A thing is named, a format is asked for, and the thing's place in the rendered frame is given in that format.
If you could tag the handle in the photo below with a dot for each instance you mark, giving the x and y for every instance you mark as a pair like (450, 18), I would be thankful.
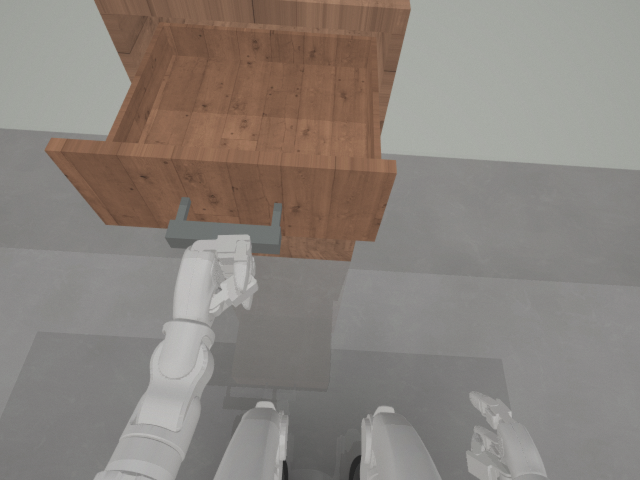
(264, 239)

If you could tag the robot left hand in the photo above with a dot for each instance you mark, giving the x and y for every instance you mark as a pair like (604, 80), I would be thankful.
(200, 274)

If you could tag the drawer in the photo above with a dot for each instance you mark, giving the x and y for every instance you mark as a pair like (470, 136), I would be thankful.
(238, 119)

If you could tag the robot right hand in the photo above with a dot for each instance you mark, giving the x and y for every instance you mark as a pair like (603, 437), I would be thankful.
(510, 453)

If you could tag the right robot shin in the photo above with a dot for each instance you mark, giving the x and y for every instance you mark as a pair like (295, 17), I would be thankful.
(372, 474)

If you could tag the cabinet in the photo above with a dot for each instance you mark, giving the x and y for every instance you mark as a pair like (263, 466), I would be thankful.
(132, 23)

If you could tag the robot left thigh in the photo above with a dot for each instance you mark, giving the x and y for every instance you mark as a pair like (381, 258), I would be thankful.
(259, 442)

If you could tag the robot left forearm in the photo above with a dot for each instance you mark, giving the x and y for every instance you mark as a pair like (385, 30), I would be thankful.
(156, 439)

